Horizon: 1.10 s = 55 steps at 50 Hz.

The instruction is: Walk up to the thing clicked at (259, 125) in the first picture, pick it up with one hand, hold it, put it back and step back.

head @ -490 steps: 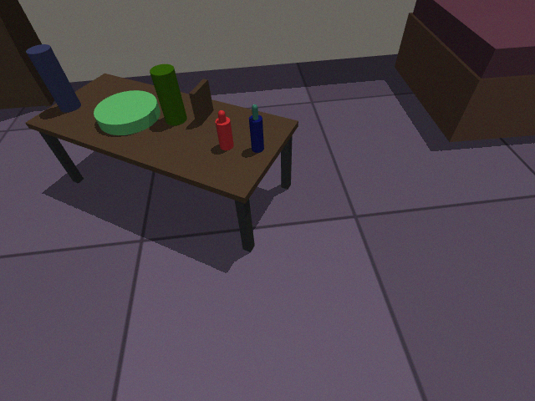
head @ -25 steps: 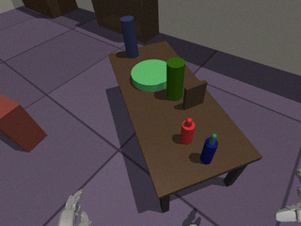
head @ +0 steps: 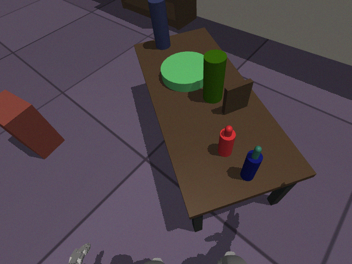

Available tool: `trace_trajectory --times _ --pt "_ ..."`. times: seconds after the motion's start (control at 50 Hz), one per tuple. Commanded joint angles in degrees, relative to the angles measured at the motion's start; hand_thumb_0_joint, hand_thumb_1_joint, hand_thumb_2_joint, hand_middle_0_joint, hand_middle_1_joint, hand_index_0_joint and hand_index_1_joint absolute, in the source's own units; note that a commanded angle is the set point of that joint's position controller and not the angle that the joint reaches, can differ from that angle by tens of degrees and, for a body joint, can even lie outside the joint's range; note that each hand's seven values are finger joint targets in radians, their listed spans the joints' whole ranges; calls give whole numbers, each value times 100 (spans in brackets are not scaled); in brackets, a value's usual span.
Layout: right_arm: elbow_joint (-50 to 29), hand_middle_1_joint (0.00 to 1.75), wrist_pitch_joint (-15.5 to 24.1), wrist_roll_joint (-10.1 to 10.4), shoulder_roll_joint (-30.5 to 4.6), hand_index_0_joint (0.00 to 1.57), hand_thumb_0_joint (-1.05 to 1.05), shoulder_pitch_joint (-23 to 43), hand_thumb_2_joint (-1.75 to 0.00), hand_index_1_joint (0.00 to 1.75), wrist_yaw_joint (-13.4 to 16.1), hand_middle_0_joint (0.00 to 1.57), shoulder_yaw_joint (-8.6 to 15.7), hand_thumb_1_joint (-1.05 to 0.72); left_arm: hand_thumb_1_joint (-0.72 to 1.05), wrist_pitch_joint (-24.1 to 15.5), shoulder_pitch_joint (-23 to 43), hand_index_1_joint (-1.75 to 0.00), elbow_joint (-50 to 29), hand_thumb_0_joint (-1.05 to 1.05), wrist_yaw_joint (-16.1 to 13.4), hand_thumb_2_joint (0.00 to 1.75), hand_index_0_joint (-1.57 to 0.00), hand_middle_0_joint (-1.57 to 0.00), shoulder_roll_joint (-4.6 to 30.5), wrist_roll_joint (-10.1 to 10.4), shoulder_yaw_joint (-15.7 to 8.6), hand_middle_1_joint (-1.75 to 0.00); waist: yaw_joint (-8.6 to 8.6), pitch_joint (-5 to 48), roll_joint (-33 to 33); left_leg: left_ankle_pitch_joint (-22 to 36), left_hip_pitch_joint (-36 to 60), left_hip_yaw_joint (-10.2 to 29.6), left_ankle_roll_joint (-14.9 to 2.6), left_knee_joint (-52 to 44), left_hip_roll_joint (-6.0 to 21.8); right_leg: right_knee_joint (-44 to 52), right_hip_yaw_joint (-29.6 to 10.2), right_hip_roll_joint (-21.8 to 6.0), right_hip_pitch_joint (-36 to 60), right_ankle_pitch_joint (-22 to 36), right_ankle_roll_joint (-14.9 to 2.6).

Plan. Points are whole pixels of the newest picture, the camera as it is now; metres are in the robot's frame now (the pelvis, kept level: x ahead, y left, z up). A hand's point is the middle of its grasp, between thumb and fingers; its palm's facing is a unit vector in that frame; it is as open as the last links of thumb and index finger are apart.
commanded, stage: go down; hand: right
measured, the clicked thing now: (252, 162) +0.46 -0.20 -0.22
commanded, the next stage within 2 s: approach in 0.26 s
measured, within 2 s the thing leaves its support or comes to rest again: neither
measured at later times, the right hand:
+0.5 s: hand out of the picture +0.35 -0.37 +0.02, palm faces +0.18 +0.98 -0.09, open 17.7 cm
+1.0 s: hand (290, 170) +0.42 -0.31 -0.19, palm faces +0.05 +1.00 +0.02, open 17.5 cm
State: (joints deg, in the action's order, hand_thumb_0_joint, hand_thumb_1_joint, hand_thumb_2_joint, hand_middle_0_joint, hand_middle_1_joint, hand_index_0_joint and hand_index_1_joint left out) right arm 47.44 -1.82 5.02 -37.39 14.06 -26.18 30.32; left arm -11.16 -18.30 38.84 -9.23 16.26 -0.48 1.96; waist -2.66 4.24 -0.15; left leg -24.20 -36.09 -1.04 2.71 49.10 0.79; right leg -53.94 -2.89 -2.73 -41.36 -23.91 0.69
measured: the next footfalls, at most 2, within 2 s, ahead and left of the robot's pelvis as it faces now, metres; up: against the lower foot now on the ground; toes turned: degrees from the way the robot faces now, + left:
none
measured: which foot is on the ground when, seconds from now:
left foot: down 0.00-1.00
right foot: down 0.00-1.00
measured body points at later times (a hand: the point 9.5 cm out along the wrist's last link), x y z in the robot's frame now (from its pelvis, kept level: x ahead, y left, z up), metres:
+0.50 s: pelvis +0.00 +0.00 +0.00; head +0.09 -0.04 +0.44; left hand +0.08 +0.28 -0.09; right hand +0.33 -0.42 +0.03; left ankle +0.00 +0.16 -0.69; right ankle +0.03 -0.12 -0.69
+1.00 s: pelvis -0.05 +0.00 -0.21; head +0.14 -0.05 +0.19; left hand +0.07 +0.27 -0.31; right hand +0.41 -0.36 -0.19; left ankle +0.00 +0.16 -0.69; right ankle +0.02 -0.12 -0.69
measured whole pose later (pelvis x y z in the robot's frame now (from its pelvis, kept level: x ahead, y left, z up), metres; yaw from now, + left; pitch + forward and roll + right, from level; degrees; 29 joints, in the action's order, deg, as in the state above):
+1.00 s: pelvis -0.05 +0.00 -0.21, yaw +5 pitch +33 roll +7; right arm 66.6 32.2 10.8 -41.7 43.0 -36.7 41.5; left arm -8.9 -9.2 37.2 -3.0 16.1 -5.6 5.7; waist -7.6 9.7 0.7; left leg -39.4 -95.4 -1.4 3.4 101.6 -1.3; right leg -105.6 -6.8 -3.2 -101.1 -38.0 1.4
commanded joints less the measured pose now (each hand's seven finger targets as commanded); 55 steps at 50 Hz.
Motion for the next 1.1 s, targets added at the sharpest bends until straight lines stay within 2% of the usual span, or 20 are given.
trace_trajectory --times 0.0,0.06,0.12,0.16,0.22,0.28,0.38,0.48,0.54,0.58,0.66,0.7,0.74,0.78,0.82,0.86,0.94,1.0,1.06,1.08 --pt "-449 5 674 99 -2240 4 0 1523 -6 5 -103 4 536 59 89 -167 -253 -30 -620 0 -32 89 -20 -20 1111 21 -383 -30 74 1384 -869 1058 292 -183 -400 -588 -207 996 12 88 1230 1261 -116" --pt "-265 5 885 119 -2342 4 0 1791 -5 5 -176 4 518 59 90 -139 -301 -30 -609 0 10 89 -20 -20 1163 23 -374 -30 48 1392 -919 926 252 -167 -405 -657 -218 1055 22 100 1236 1053 -119" --pt "-120 6 1064 131 -2554 4 0 1917 -6 6 -232 4 644 59 90 -102 -456 -29 -527 0 36 89 -20 -20 1196 2 -372 -30 68 1691 -918 1357 351 -176 -409 -575 -224 927 11 86 1422 1711 -94" --pt "139 6 1148 126 -2496 4 0 1956 -5 6 -272 4 612 61 91 -75 -497 -29 -515 0 62 88 -21 -20 1177 -5 -357 -30 24 1584 -779 1434 310 -163 -398 -564 -221 871 27 95 1305 1745 -126" --pt "149 5 1291 132 -2718 4 0 2244 -5 5 -308 4 714 61 91 -47 -523 -29 -518 0 86 89 -20 -20 1184 -11 -349 -30 6 1698 -769 1382 374 -101 -389 -598 -201 834 52 126 1207 1531 -162" --pt "361 6 1383 148 -2647 4 0 2370 -6 6 -374 4 581 61 90 -35 -482 -30 -528 0 118 89 -21 -20 1226 2 -319 -30 -29 1480 -840 1079 151 -127 -400 -629 -219 938 27 110 1176 1183 -157" --pt "500 6 1530 171 -2830 3 0 2639 -5 6 -422 2 663 61 91 -8 -560 -30 -487 0 143 89 -21 -20 1261 -17 -299 -31 -50 1616 -936 1067 65 -119 -409 -572 -219 879 12 110 1177 1195 -141" --pt "1108 6 1961 397 -2367 3 0 2731 -5 6 -548 2 586 61 90 -41 -515 -30 -370 0 235 89 -21 -20 1228 -83 -265 -31 -161 1364 -599 1012 -788 -113 -382 -56 -207 301 -27 80 541 1231 -173" --pt "1366 6 2453 603 -1971 3 0 2647 -6 6 -679 2 598 61 90 -75 -451 -30 -375 0 343 89 -20 -20 1251 -119 -285 -30 -169 1717 -583 921 -1528 -111 -376 618 -216 -346 -65 80 206 1392 -169" --pt "1396 6 2824 747 -1951 4 0 2728 -6 6 -726 3 697 61 90 -84 -401 -30 -428 0 405 89 -20 -20 1194 -135 -186 -30 -143 1859 -498 826 -1945 -84 -362 1102 -221 -817 -47 114 -342 1245 -196" --pt "978 5 3518 1063 -2000 5 0 3145 -4 5 -925 4 957 61 90 -98 -337 -30 -490 0 446 89 -20 -20 1235 -201 -140 -30 -166 2712 -824 534 -3035 -143 -366 2085 -260 -1737 -116 50 -792 1306 -170" --pt "654 5 3757 1093 -2221 5 0 3481 -3 5 -1003 5 1110 61 91 -92 -220 -30 -623 0 431 89 -20 -20 1323 -232 -164 -30 -132 3046 -1102 344 -3493 -157 -386 2540 -261 -2097 -159 1 -1010 1240 -139" --pt "803 5 3881 1120 -2175 6 0 3618 -3 5 -1067 6 1154 59 91 -54 -143 -30 -591 0 424 88 -20 -19 1327 -269 -139 -30 -172 3104 -1082 231 -3888 -196 -392 2939 -268 -2506 -181 -9 -1515 1085 -130" --pt "704 4 3995 1096 -2401 6 0 3837 -3 4 -1133 6 1331 56 92 -32 -88 -29 -540 0 417 88 -20 -19 1361 -310 -126 -30 -174 3350 -1233 122 -4273 -224 -395 3300 -242 -2850 -219 -34 -1737 945 -97" --pt "336 4 4044 974 -2748 5 0 4367 -4 4 -1159 6 1462 55 92 6 -109 -29 -518 0 410 88 -20 -19 1414 -385 -148 -30 -158 3961 -1635 161 -4451 -215 -401 3620 -222 -3175 -230 -38 -1641 1048 -68" --pt "709 4 3912 906 -2402 6 0 4350 -4 4 -1192 7 1292 52 91 53 -74 -30 -488 0 444 88 -20 -19 1394 -429 -146 -30 -223 3974 -1690 116 -4790 -285 -412 3950 -234 -3404 -294 -56 -1814 1037 -36" --pt "810 4 3673 647 -2682 5 0 4481 -5 4 -997 6 1407 50 91 164 -117 -30 -388 0 549 89 -20 -20 1423 -495 -162 -30 -191 4279 -1802 161 -5230 -339 -435 4496 -257 -3967 -296 -80 -2309 1067 -30" --pt "897 4 3497 552 -2382 5 0 4743 -5 4 -793 6 1248 53 90 254 -129 -31 -363 0 691 89 -20 -20 1358 -512 -173 -31 -367 4443 -1536 340 -5363 -392 -411 4822 -288 -4468 -287 -54 -2848 1073 -85" --pt "748 4 3444 416 -2257 5 0 4749 -4 4 -558 6 1123 54 90 348 -101 -30 -391 0 804 89 -20 -20 1345 -530 -196 -31 -378 4499 -1472 216 -5611 -388 -432 5111 -304 -4843 -221 -46 -3322 799 -118" --pt "564 3 3447 389 -2401 7 0 4839 -3 3 -476 8 1194 52 89 380 -90 -31 -405 0 849 90 -21 -21 1370 -534 -199 -31 -322 4539 -1489 203 -5599 -383 -431 5202 -303 -4939 -207 -34 -3520 717 -125"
